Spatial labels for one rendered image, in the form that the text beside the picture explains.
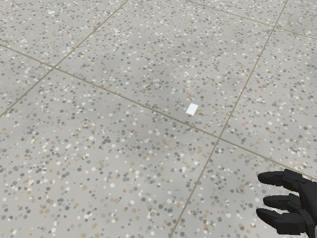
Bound robot right hand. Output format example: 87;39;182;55
256;169;317;238

